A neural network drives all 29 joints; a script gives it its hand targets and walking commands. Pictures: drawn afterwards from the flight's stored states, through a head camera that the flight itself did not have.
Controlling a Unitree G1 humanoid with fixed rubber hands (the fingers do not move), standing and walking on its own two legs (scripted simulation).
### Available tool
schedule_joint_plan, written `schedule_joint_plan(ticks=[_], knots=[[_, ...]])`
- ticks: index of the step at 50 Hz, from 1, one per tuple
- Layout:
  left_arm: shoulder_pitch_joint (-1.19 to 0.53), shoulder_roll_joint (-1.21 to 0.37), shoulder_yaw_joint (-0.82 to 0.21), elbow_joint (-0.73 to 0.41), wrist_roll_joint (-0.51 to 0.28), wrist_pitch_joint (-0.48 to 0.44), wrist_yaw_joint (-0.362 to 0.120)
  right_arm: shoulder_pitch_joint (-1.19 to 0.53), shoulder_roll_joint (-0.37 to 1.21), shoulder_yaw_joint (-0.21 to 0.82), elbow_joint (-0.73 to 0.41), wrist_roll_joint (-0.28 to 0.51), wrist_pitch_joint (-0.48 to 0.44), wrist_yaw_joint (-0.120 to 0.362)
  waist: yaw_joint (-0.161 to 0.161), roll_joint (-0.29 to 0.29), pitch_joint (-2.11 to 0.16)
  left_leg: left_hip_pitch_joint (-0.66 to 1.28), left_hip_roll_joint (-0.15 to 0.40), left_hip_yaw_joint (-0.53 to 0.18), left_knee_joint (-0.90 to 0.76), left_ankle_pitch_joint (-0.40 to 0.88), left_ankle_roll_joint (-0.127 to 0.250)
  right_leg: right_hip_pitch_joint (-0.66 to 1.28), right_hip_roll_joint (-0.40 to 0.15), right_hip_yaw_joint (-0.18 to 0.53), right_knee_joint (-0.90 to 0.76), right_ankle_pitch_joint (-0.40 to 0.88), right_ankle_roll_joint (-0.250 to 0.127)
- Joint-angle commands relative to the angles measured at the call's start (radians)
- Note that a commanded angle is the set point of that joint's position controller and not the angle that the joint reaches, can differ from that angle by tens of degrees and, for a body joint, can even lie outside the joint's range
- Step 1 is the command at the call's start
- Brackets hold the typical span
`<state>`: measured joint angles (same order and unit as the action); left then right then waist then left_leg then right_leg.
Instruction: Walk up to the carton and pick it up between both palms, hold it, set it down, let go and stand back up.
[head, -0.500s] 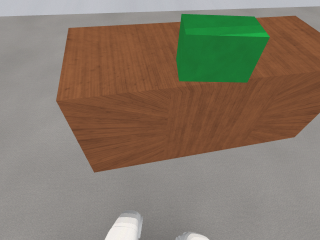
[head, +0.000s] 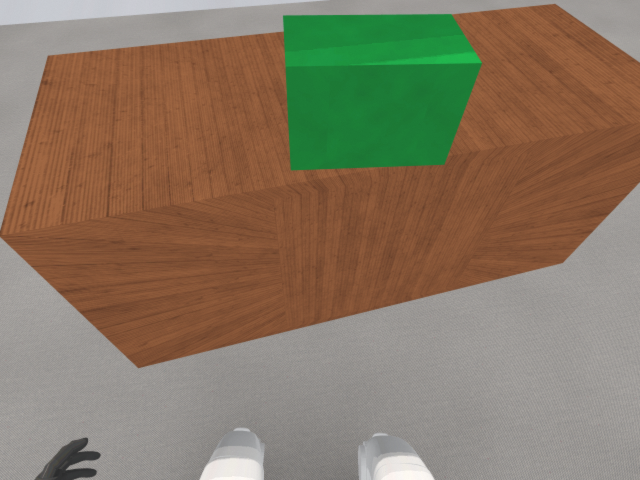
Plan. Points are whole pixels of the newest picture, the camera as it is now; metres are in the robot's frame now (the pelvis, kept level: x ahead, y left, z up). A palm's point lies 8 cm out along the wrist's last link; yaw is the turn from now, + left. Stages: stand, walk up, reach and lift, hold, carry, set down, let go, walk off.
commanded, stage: walk up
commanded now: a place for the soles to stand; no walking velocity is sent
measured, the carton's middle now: (368, 94) +0.74 -0.05 +0.05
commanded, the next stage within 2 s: none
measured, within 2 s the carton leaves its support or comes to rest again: neither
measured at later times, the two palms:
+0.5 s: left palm (154, 442) +0.16 +0.23 -0.10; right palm out of the picture +0.20 -0.40 -0.07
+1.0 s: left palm (249, 380) +0.25 +0.12 -0.12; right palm out of the picture +0.24 -0.49 -0.11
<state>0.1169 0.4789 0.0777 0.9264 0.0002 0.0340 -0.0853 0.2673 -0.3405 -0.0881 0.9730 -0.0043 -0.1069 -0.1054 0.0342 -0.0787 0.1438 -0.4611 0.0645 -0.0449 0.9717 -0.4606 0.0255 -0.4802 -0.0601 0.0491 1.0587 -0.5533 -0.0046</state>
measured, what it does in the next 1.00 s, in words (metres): steps to the right: left foot, then right foot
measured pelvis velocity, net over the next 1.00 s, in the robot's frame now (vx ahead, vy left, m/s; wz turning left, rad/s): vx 0.18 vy -0.18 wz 0.12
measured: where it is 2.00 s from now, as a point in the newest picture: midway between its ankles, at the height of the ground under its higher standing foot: outside the picture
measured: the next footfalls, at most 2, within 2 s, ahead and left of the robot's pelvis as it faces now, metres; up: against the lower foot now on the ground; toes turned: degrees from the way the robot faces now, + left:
left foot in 0.34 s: +0.19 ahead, +0.07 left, +0.00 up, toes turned -1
right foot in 0.66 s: +0.26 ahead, -0.26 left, +0.00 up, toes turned +9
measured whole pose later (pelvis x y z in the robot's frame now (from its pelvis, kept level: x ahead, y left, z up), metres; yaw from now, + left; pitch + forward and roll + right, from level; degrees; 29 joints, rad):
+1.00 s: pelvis +0.18 -0.18 +0.00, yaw +7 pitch -4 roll +1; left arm 0.10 0.33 0.08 0.88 0.00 0.02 0.01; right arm 0.25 -0.35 -0.06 0.98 0.00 -0.06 -0.08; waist -0.01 -0.03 0.20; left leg -0.59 -0.02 -0.13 1.38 -0.50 -0.01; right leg -0.51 -0.06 -0.10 1.07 -0.48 -0.05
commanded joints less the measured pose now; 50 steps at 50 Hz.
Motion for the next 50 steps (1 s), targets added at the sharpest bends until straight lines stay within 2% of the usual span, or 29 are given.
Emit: schedule_joint_plan(ticks=[1, 2, 3, 5, 7, 9, 10, 13, 15, 16, 17, 18, 19, 20, 22, 23, 25, 28, 31, 32, 33, 34, 35, 36, 38, 39, 43, 46, 50], knots=[[0.4, 0.267, 0.153, 0.007, 0.07, -0.031, 0.031, 0.005, -0.209, -0.013, -0.044, -0.031, 0.0, -0.018, 0.212, -0.374, -0.166, -0.496, -0.182, -0.121, 0.355, -0.168, 0.018, 0.528, -0.131, 0.316, -0.604, -0.107, 0.048], [0.296, 0.314, 0.146, -0.045, 0.051, -0.026, 0.029, -0.053, -0.281, -0.041, -0.089, -0.01, 0.007, -0.028, 0.176, -0.321, -0.159, -0.516, -0.175, -0.09, 0.428, -0.208, -0.002, 0.411, -0.275, 0.611, -0.871, -0.286, 0.04], [0.156, 0.337, 0.142, -0.102, 0.041, -0.024, 0.039, -0.118, -0.355, -0.051, -0.081, -0.005, 0.012, -0.024, 0.143, -0.129, -0.077, -0.441, -0.141, -0.107, 0.501, -0.122, 0.004, 0.26, -0.293, 0.723, -0.982, -0.393, 0.055], [0.112, 0.32, 0.136, -0.116, 0.047, -0.033, 0.061, -0.062, -0.352, -0.053, -0.044, 0.018, 0.02, -0.013, 0.089, -0.105, 0.024, -0.478, -0.11, -0.121, 0.525, -0.069, -0.004, 0.319, -0.231, 0.55, -0.883, -0.106, 0.146], [0.113, 0.251, 0.12, -0.108, 0.043, -0.039, 0.074, 0.013, -0.337, -0.029, -0.033, 0.032, 0.018, -0.01, 0.075, -0.128, -0.101, -0.382, -0.113, -0.065, 0.429, -0.021, 0.015, 0.404, -0.164, 0.317, -0.69, 0.498, 0.155], [0.146, 0.204, 0.111, -0.121, 0.053, -0.054, 0.078, -0.006, -0.316, -0.028, -0.043, 0.016, 0.009, -0.002, 0.073, -0.066, -0.142, -0.365, -0.092, -0.011, 0.326, -0.012, 0.021, 0.484, -0.144, 0.239, -0.572, 0.826, 0.088], [0.163, 0.185, 0.115, -0.114, 0.041, -0.049, 0.08, -0.046, -0.315, -0.026, -0.054, 0.018, 0.012, -0.004, 0.083, -0.02, -0.128, -0.34, -0.074, 0.01, 0.266, -0.02, 0.015, 0.51, -0.131, 0.201, -0.556, 0.885, 0.099], [0.195, 0.169, 0.11, -0.13, 0.055, -0.04, 0.089, -0.057, -0.283, -0.015, -0.074, 0.014, 0.01, -0.004, 0.091, -0.025, -0.156, -0.324, -0.071, 0.144, -0.054, 0.019, 0.003, 0.605, -0.112, 0.14, -0.457, 0.926, -0.013], [0.146, 0.164, 0.097, -0.15, 0.054, -0.033, 0.083, 0.066, -0.256, -0.015, -0.046, 0.014, -0.004, -0.013, 0.032, -0.006, -0.232, -0.085, -0.097, 0.173, -0.268, 0.04, 0.032, 0.528, -0.127, 0.109, -0.33, 1.014, -0.01], [0.071, 0.163, 0.101, -0.185, 0.041, -0.026, 0.084, 0.183, -0.267, -0.037, -0.004, 0.013, -0.009, -0.016, -0.044, 0.034, -0.277, 0.186, -0.101, 0.176, -0.43, 0.21, 0.058, 0.39, -0.07, -0.006, -0.151, 1.047, 0.015], [0.024, 0.135, 0.077, -0.209, 0.039, -0.029, 0.087, 0.365, -0.3, -0.062, 0.034, 0.0, -0.009, -0.027, -0.149, 0.078, -0.349, 0.466, -0.051, 0.004, -0.43, 0.302, 0.125, 0.185, -0.069, -0.014, 0.051, 0.976, 0.041], [0.028, 0.06, 0.054, -0.232, 0.033, -0.04, 0.079, 0.427, -0.385, -0.092, 0.027, -0.017, -0.006, -0.043, -0.177, 0.253, -0.378, 0.742, 0.112, -0.374, -0.332, 0.4, 0.238, -0.183, 0.013, 0.002, 0.195, 0.375, 0.07], [-0.024, 0.11, 0.069, -0.252, 0.039, -0.039, 0.07, 0.42, -0.438, -0.11, -0.007, 0.006, 0.001, -0.048, -0.197, 0.286, -0.418, 0.781, 0.306, -0.881, -0.454, 0.323, 0.402, -0.389, 0.122, 0.064, 0.323, -0.095, 0.09], [-0.113, 0.212, 0.09, -0.244, 0.063, -0.014, 0.066, 0.304, -0.481, -0.122, -0.042, 0.03, -0.001, -0.053, -0.195, 0.177, -0.318, 0.659, 0.398, -1.035, -0.523, 0.129, 0.443, -0.417, 0.038, 0.175, 0.426, -0.152, 0.082], [-0.166, 0.182, 0.087, -0.239, 0.054, -0.013, 0.059, 0.201, -0.438, -0.089, -0.057, 0.013, -0.01, -0.064, -0.137, 0.078, -0.065, 0.4, 0.346, -0.849, -0.514, 0.239, 0.385, -0.433, 0.006, 0.149, 0.457, -0.068, 0.04], [-0.124, 0.173, 0.083, -0.24, 0.06, -0.006, 0.052, 0.144, -0.445, -0.092, -0.06, 0.0, -0.015, -0.069, -0.089, 0.141, -0.007, 0.275, 0.336, -0.798, -0.475, 0.304, 0.363, -0.411, -0.022, 0.167, 0.475, -0.061, 0.028], [-0.094, 0.165, 0.098, -0.232, 0.05, 0.0, 0.031, 0.077, -0.417, -0.066, -0.063, -0.01, -0.031, -0.064, -0.022, 0.061, 0.096, 0.025, 0.282, -0.684, -0.472, 0.343, 0.299, -0.261, -0.038, 0.176, 0.377, -0.036, -0.019], [-0.127, 0.134, 0.098, -0.228, 0.035, -0.004, 0.018, 0.082, -0.419, -0.068, -0.077, -0.024, -0.041, -0.057, -0.039, 0.205, 0.007, 0.04, 0.187, -0.462, -0.393, 0.458, 0.222, -0.16, -0.06, 0.085, 0.097, 0.013, -0.028], [0.054, 0.13, 0.093, -0.125, 0.028, -0.025, 0.03, -0.044, -0.397, -0.058, -0.086, -0.025, -0.028, -0.039, 0.034, 0.301, -0.071, -0.128, 0.113, -0.341, -0.286, 0.452, 0.163, 0.165, -0.025, 0.015, -0.165, 0.254, -0.03], [0.158, 0.128, 0.113, -0.067, 0.023, -0.027, 0.033, -0.082, -0.369, -0.041, -0.085, -0.027, -0.018, -0.038, 0.098, 0.193, -0.145, -0.193, 0.064, -0.245, -0.157, 0.497, 0.117, 0.43, 0.034, -0.076, -0.308, 0.262, -0.033], [0.256, 0.172, 0.12, -0.046, 0.03, -0.032, 0.05, -0.039, -0.309, -0.028, -0.089, -0.019, -0.01, -0.033, 0.145, 0.032, -0.242, -0.246, -0.03, -0.152, 0.136, 0.413, 0.069, 0.549, 0.024, -0.023, -0.419, 0.283, -0.04], [0.239, 0.262, 0.133, -0.032, 0.04, -0.035, 0.062, 0.079, -0.199, 0.007, -0.069, -0.003, -0.004, -0.03, 0.127, -0.337, -0.317, -0.338, -0.198, -0.114, 0.339, -0.133, 0.015, 0.582, -0.218, 0.287, -0.521, 0.37, -0.055], [0.103, 0.278, 0.111, -0.082, 0.033, -0.021, 0.06, -0.011, -0.272, -0.017, -0.106, -0.003, 0.019, -0.043, 0.1, -0.274, -0.268, -0.339, -0.14, -0.078, 0.448, -0.183, 0.011, 0.376, -0.363, 0.563, -0.773, 0.079, -0.1], [-0.026, 0.27, 0.118, -0.134, 0.02, -0.023, 0.06, -0.011, -0.338, -0.036, -0.081, -0.006, 0.025, -0.037, 0.037, -0.115, -0.183, -0.291, -0.108, -0.076, 0.542, -0.099, -0.002, 0.232, -0.366, 0.635, -0.847, -0.023, -0.133], [-0.072, 0.255, 0.111, -0.138, 0.02, -0.03, 0.077, 0.008, -0.341, -0.033, -0.06, 0.0, 0.038, -0.015, 0.012, -0.02, -0.09, -0.313, -0.057, -0.062, 0.54, -0.011, 0.004, 0.218, -0.321, 0.496, -0.748, -0.009, -0.108], [-0.068, 0.249, 0.109, -0.148, 0.022, -0.032, 0.084, 0.062, -0.349, -0.032, -0.056, 0.007, 0.032, -0.005, 0.015, -0.067, -0.142, -0.301, -0.052, -0.05, 0.511, -0.006, 0.003, 0.277, -0.294, 0.422, -0.656, 0.129, -0.141], [0.0, 0.191, 0.101, -0.114, 0.015, -0.063, 0.104, 0.068, -0.332, -0.036, -0.036, -0.004, 0.032, 0.021, 0.022, 0.012, -0.215, -0.316, -0.039, -0.079, 0.451, 0.032, -0.016, 0.41, -0.286, 0.385, -0.575, 0.273, -0.094], [0.012, 0.175, 0.105, -0.116, 0.014, -0.075, 0.117, 0.051, -0.294, -0.029, -0.046, -0.014, 0.035, 0.017, 0.015, 0.038, -0.239, -0.329, -0.036, -0.074, 0.458, -0.007, -0.011, 0.42, -0.324, 0.333, -0.489, 0.627, -0.142], [-0.01, 0.188, 0.097, -0.143, 0.02, -0.071, 0.121, 0.022, -0.296, -0.03, -0.085, -0.018, 0.026, 0.014, 0.008, -0.018, -0.198, -0.275, -0.002, -0.044, 0.323, -0.142, -0.016, 0.304, -0.398, 0.327, -0.462, 0.614, -0.276]])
